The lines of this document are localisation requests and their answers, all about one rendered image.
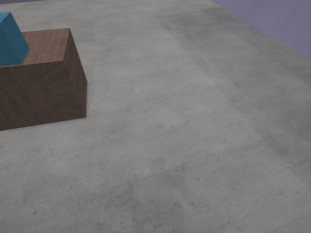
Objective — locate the pedestal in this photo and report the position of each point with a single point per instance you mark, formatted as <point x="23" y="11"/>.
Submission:
<point x="49" y="86"/>

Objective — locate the carton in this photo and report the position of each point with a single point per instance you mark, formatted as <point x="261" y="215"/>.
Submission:
<point x="13" y="47"/>

